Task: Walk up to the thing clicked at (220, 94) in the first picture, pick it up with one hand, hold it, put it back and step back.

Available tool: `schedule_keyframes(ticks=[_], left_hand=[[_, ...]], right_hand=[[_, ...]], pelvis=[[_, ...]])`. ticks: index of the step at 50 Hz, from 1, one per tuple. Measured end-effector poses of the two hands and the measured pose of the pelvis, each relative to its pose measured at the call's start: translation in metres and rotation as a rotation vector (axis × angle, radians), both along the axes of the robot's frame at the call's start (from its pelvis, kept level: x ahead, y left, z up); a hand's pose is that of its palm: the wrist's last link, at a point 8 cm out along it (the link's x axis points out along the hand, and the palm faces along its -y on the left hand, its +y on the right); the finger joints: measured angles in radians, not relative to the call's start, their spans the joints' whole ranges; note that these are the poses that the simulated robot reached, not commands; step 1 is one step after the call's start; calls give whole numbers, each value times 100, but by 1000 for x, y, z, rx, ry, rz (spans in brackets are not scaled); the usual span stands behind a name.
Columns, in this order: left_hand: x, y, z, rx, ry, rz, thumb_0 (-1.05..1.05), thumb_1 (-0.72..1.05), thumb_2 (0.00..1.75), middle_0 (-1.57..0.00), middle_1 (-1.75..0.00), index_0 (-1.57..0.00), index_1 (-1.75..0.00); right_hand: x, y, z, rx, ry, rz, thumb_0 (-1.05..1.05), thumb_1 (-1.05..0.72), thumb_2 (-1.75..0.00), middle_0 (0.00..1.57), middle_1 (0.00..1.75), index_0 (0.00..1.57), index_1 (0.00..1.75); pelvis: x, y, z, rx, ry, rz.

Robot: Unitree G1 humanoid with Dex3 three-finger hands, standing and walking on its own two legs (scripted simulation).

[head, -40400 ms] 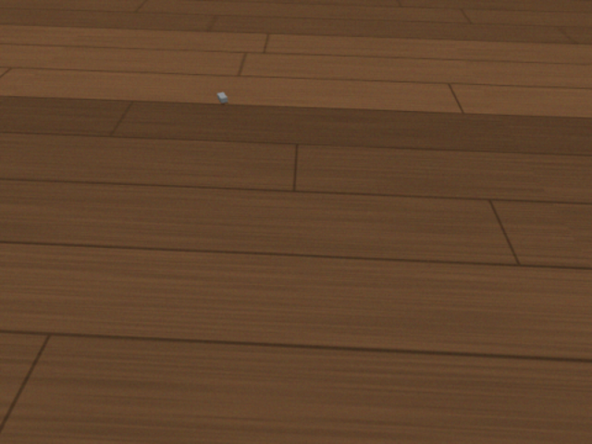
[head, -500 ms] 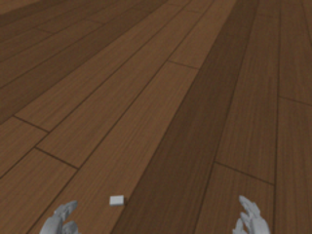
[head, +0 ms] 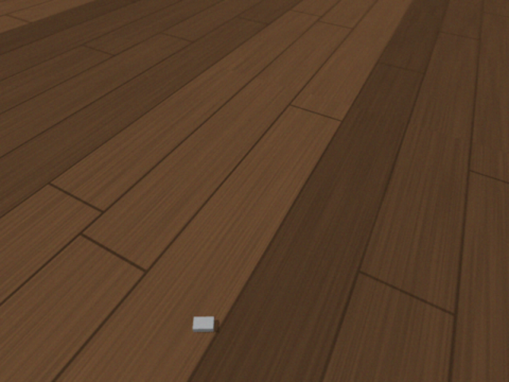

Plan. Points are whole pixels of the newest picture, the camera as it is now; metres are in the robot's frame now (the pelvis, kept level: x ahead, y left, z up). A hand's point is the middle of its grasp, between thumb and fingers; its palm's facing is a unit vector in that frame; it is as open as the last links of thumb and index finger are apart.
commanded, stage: stand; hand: left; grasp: from above
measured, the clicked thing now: (203, 324) +0.47 +0.19 -0.75
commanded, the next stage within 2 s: none
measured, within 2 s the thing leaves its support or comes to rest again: neither
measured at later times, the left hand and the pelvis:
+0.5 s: hand out of the picture +0.02 +0.24 -0.15, palm faces +0.04 -0.94 -0.34, open 7.4 cm; pelvis -0.02 -0.01 +0.01, yaw +0 degrees
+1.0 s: hand out of the picture +0.05 +0.21 -0.15, palm faces +0.01 -0.95 -0.32, open 7.4 cm; pelvis +0.00 -0.02 +0.01, yaw +0 degrees
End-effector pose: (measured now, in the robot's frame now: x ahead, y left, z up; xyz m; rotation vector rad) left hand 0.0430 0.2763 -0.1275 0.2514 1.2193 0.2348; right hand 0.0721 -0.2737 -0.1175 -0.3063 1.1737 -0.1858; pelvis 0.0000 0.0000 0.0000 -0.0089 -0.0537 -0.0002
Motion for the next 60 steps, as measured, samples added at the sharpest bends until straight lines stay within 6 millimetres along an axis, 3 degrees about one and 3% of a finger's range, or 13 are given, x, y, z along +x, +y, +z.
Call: schedule_keyframes(ticks=[12,31,44,60], left_hand=[[-23,2,5,-1,58,17,1,90,89,-20,-30,-21,-30],[-29,-3,14,23,69,8,1,90,89,-20,-30,-21,-30],[-17,-15,13,9,77,-5,1,90,89,-20,-30,-21,-30],[19,-21,16,5,38,-25,1,90,89,-20,-30,-21,-30]], right_hand=[[-15,6,1,28,33,-30,0,-90,-90,20,30,21,30],[-30,-20,1,22,59,-47,0,-90,-90,20,30,21,30],[-34,-30,0,22,98,-48,0,-90,-90,20,30,21,30],[-13,-34,2,20,82,-40,0,-90,-90,20,30,21,30]], pelvis=[[-8,2,9,7,-35,3],[-16,-12,12,10,-36,3],[-10,-22,13,8,-22,1],[3,-26,14,10,-7,-6]])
